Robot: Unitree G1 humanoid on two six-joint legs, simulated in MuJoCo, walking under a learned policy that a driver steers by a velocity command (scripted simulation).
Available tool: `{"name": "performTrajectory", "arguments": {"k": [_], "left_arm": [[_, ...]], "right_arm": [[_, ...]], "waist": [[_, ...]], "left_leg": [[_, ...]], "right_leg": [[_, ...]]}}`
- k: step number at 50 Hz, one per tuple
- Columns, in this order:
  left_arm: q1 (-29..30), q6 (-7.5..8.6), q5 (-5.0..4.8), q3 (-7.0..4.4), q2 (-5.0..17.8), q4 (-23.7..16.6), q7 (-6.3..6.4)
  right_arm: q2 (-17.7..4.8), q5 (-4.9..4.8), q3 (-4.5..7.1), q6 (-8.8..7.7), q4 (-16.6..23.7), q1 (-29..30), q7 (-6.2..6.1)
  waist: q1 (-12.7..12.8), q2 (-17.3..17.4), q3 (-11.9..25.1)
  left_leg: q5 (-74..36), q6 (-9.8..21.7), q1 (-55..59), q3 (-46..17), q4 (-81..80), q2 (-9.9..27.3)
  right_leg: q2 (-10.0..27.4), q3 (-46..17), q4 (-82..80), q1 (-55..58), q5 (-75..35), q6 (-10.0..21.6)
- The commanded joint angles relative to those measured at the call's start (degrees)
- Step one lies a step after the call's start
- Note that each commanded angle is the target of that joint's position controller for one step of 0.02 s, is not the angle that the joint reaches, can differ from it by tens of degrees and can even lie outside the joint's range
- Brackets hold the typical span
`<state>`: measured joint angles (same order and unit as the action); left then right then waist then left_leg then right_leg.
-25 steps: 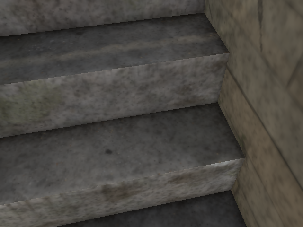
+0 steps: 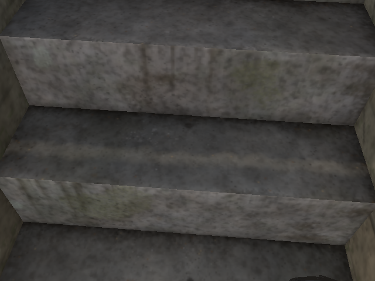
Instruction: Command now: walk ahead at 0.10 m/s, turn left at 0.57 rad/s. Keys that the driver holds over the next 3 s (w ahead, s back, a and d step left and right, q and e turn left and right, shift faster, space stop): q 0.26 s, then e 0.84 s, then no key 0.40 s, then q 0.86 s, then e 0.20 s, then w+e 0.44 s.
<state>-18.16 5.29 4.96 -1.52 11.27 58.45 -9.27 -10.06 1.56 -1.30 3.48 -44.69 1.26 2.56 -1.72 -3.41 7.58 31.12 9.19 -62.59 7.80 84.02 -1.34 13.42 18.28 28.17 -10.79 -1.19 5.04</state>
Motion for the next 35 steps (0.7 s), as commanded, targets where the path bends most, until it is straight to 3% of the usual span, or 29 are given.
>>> {"name": "performTrajectory", "arguments": {"k": [1,2,3,4,6,7,8,9,10,11,12,13,15,16,18,20,21,22,23,24,25,26,27,29,30,31,33,34,35], "left_arm": [[7.42,2.13,-7.91,-2.47,7.58,-13.38,6.32],[11.23,0.81,-5.97,-0.85,1.66,-15.63,8.98],[12.31,-0.09,-5.22,0.36,-2.56,-18.61,11.59],[13.70,0.01,-4.33,1.07,-4.32,-20.33,13.40],[13.93,0.31,-3.60,1.59,-4.62,-21.76,14.78],[13.10,0.26,-3.28,1.51,-3.57,-22.63,14.43],[-0.13,-1.42,-5.24,-1.20,6.90,-14.67,7.56],[0.26,-2.02,-3.59,-2.57,9.61,-14.55,6.12],[3.34,-2.73,-2.46,-2.53,9.68,-16.83,6.44],[6.22,-3.28,-2.58,-2.18,8.59,-18.06,6.87],[11.09,-4.21,-2.72,-1.15,7.78,-21.30,7.07],[11.03,-4.38,-3.57,-0.61,6.69,-21.18,7.87],[10.02,-4.57,-4.03,-0.20,6.93,-21.83,8.92],[9.81,-4.51,-3.81,-0.12,7.56,-22.19,9.23],[11.13,-3.93,-4.27,-0.39,9.21,-23.65,10.17],[13.64,-3.55,-5.19,0.54,8.40,-25.58,10.45],[23.68,-2.92,-4.06,3.94,-7.89,-26.30,13.04],[25.52,-2.77,-3.79,4.63,-7.83,-26.30,14.07],[12.41,-2.95,-4.76,2.17,6.43,-26.10,10.68],[10.71,-2.76,-5.22,0.97,8.04,-25.26,9.53],[11.99,-3.05,-4.95,0.81,9.00,-26.18,9.39],[15.82,-3.46,-4.48,1.04,8.87,-27.66,9.48],[16.59,-3.30,-3.98,2.16,6.40,-29.61,8.92],[20.32,-2.65,-3.98,3.24,5.10,-32.92,8.37],[20.73,-2.26,-3.05,3.40,4.55,-34.87,8.32],[22.63,-2.70,-2.76,3.46,5.24,-38.42,9.02],[24.91,-2.78,-1.99,4.36,4.09,-42.41,9.89],[27.02,-2.97,-1.69,5.26,1.59,-44.16,9.36],[21.63,-3.20,-3.27,5.39,2.07,-42.65,9.23]], "right_arm": [[-11.16,3.34,6.36,0.90,2.57,-11.37,-3.96],[-12.62,2.90,6.65,1.24,1.38,-10.40,-4.21],[-10.76,3.33,6.57,1.57,0.36,-8.35,-5.06],[-8.14,2.87,6.34,0.77,-0.78,-7.55,-5.52],[-5.30,2.44,6.15,-0.93,-3.37,-8.09,-5.40],[-4.22,1.67,5.94,-1.83,-3.95,-8.54,-5.45],[0.25,-0.55,1.10,-5.42,1.49,-7.84,-0.99],[-2.24,-1.03,1.51,-7.49,2.25,-4.65,-0.55],[-6.46,-1.54,1.75,-8.41,3.07,-1.63,-1.15],[-8.55,-1.63,1.82,-8.59,3.76,-2.53,-1.57],[-9.32,0.75,1.93,-7.80,3.02,-6.62,-2.08],[-8.30,1.71,1.69,-7.28,2.79,-8.82,-1.42],[-7.69,1.50,1.32,-8.17,3.36,-11.37,-0.67],[-7.22,1.04,0.94,-8.48,3.46,-12.80,-0.53],[-9.91,1.22,1.58,-9.35,4.44,-15.16,-0.90],[-9.96,1.30,1.09,-9.92,5.85,-16.01,-1.52],[-7.18,1.30,4.64,-7.79,-2.71,-17.69,-5.40],[-4.80,0.32,3.54,-7.66,-3.09,-19.12,-6.92],[-9.34,-0.50,1.57,-10.40,5.63,-18.38,-3.28],[-10.59,0.02,2.41,-10.92,5.94,-13.19,-2.25],[-12.27,0.83,2.91,-11.10,7.70,-11.91,-2.29],[-11.84,1.28,2.59,-11.54,6.70,-15.22,-3.19],[-11.78,0.52,2.76,-12.40,4.44,-19.93,-4.02],[-14.14,1.83,4.01,-11.87,3.52,-21.67,-4.69],[-14.37,0.20,4.35,-11.97,3.04,-21.84,-4.59],[-18.27,0.17,6.05,-11.24,1.58,-24.71,-4.65],[-21.37,1.09,7.79,-9.58,-0.68,-30.19,-4.77],[-23.16,2.50,8.79,-8.55,-2.82,-32.53,-4.74],[-25.52,2.76,9.59,-7.70,0.86,-25.09,-2.06]], "waist": [[-6.05,18.57,14.66],[-4.76,13.69,11.08],[-1.13,13.23,5.74],[0.23,11.60,0.22],[1.19,10.90,-2.81],[2.05,9.49,-2.39],[1.90,-2.01,3.44],[3.48,-1.64,-0.76],[5.32,-0.32,0.80],[4.80,0.48,3.31],[2.41,0.91,5.04],[1.80,3.11,5.38],[1.68,3.20,3.72],[1.40,5.60,3.60],[-0.04,6.54,2.96],[-1.06,7.82,1.84],[-2.99,-0.06,-7.00],[-4.89,1.26,-8.85],[-2.53,12.66,2.48],[0.95,12.67,3.41],[0.18,11.21,2.10],[-2.65,8.47,1.98],[-3.00,8.82,1.40],[-3.43,7.79,2.24],[-1.37,10.44,3.03],[-0.53,10.58,3.52],[-1.28,10.11,4.95],[-1.09,11.72,4.48],[5.11,10.49,3.74]], "left_leg": [[-16.24,15.82,49.79,-51.42,-46.10,11.45],[-15.52,13.34,44.91,-47.69,-50.78,9.05],[-3.85,8.50,38.91,-40.89,-49.92,7.33],[0.99,5.71,33.94,-38.17,-48.14,5.97],[3.35,6.04,34.38,-38.40,-50.57,4.57],[-0.48,5.08,36.60,-36.87,-51.35,3.89],[-1.25,6.74,31.79,-41.66,-55.38,6.76],[-2.48,7.33,27.63,-39.95,-57.22,6.67],[-5.99,7.11,26.13,-35.81,-57.69,5.76],[-9.09,6.54,27.29,-32.90,-58.22,4.81],[-14.65,7.73,31.29,-32.50,-60.77,5.64],[-17.42,7.52,34.29,-31.64,-59.92,5.30],[-25.15,8.02,39.82,-28.51,-59.56,6.66],[-27.09,8.44,41.01,-28.83,-59.50,7.05],[-29.74,6.60,46.78,-27.44,-57.26,8.00],[-32.26,6.57,52.24,-28.94,-56.97,11.10],[-11.26,4.63,54.19,-24.31,-61.39,11.89],[-10.04,4.32,50.03,-25.25,-63.68,11.79],[-18.45,5.39,51.79,-31.19,-59.28,12.49],[-22.62,6.19,51.10,-29.35,-60.29,14.62],[-28.50,7.04,51.14,-30.79,-60.67,17.37],[-34.78,7.39,58.73,-29.97,-59.64,19.01],[-37.50,6.10,65.04,-29.78,-58.48,20.24],[-44.64,4.97,68.70,-28.66,-59.53,23.00],[-47.93,3.91,64.34,-25.13,-59.72,21.06],[-54.74,4.83,64.72,-24.97,-59.26,22.59],[-54.64,6.54,72.27,-25.92,-58.33,24.81],[-47.94,5.83,72.67,-25.74,-60.56,25.19],[-38.54,3.86,61.24,-20.32,-65.58,21.69]], "right_leg": [[-14.41,-11.51,65.37,-30.96,11.57,-3.40],[-14.33,-21.68,81.32,-36.15,12.57,-3.37],[-13.96,-22.73,83.70,-39.36,6.38,-2.87],[-13.73,-22.48,85.54,-43.51,3.10,-2.39],[-16.10,-22.16,97.46,-52.00,4.81,-0.94],[-15.09,-23.20,96.85,-53.39,5.39,-1.03],[-13.99,-34.75,88.26,-54.83,1.52,-0.76],[-12.19,-33.17,83.74,-52.67,1.31,-3.12],[-11.85,-30.31,82.28,-52.45,3.66,-5.48],[-11.78,-28.20,83.01,-52.03,5.33,-6.68],[-12.70,-25.80,87.44,-52.35,10.18,-6.99],[-12.40,-27.24,88.24,-53.30,9.66,-7.05],[-11.82,-26.65,90.19,-55.33,11.01,-7.68],[-12.61,-26.51,95.18,-56.46,12.82,-7.59],[-13.76,-26.90,101.47,-61.22,18.41,-6.74],[-13.92,-28.19,105.04,-67.01,23.79,-6.19],[-13.26,-24.02,91.52,-69.90,19.83,-4.92],[-11.88,-22.06,87.62,-66.22,19.06,-4.91],[-10.99,-28.81,94.32,-65.76,24.47,-5.98],[-12.89,-28.78,101.90,-64.97,29.41,-6.13],[-13.37,-30.46,105.38,-66.66,31.76,-6.34],[-13.39,-30.78,104.20,-72.71,34.45,-6.06],[-11.85,-31.40,100.98,-77.59,38.03,-5.60],[-10.75,-33.29,97.75,-78.42,41.04,-4.27],[-9.54,-31.40,97.95,-71.69,43.97,-4.36],[-10.02,-31.13,97.03,-73.96,48.79,-3.42],[-9.77,-27.93,89.21,-80.35,56.31,-4.39],[-8.73,-26.90,83.34,-82.87,58.13,-2.27],[-10.71,-23.79,69.60,-69.73,65.91,-1.32]]}}
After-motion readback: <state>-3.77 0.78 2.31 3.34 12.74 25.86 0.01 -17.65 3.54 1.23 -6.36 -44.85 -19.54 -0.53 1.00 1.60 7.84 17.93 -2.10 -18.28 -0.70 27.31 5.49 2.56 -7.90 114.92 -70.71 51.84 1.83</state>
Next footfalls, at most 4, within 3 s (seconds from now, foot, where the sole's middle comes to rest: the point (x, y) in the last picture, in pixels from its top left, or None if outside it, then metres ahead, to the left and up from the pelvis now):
0.76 right None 0.29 -0.29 -0.40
1.16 left None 0.31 0.08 -0.40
1.78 right None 0.13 -0.12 -0.61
2.36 left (144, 274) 0.39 0.12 -0.40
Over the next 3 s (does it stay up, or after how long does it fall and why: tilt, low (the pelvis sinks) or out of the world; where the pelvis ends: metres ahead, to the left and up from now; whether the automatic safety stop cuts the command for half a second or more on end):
stays up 0.37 0.01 0.35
